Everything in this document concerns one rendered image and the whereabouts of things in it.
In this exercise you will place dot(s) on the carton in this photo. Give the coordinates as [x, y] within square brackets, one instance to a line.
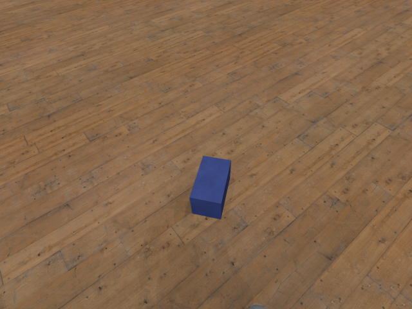
[210, 187]

